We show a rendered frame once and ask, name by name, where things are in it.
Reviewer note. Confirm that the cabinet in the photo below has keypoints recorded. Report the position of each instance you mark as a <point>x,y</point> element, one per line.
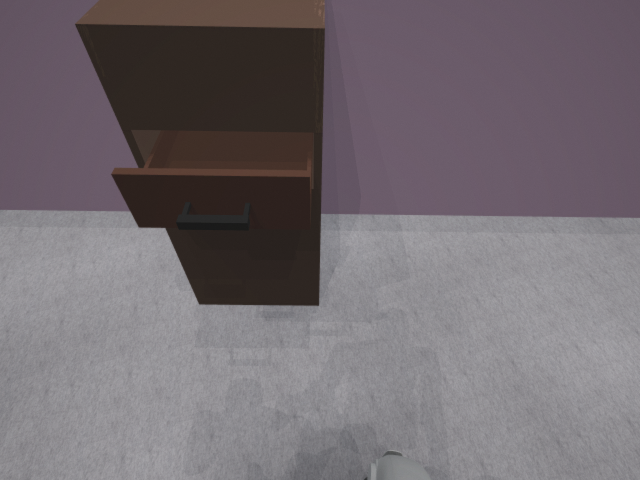
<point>221,65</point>

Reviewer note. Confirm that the right robot thigh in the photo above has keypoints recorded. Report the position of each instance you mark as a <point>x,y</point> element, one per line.
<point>395,467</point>

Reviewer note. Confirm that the handle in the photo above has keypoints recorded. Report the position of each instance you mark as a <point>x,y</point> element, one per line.
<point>213,222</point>

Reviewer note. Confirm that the drawer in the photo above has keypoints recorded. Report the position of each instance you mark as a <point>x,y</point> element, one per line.
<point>220,171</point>

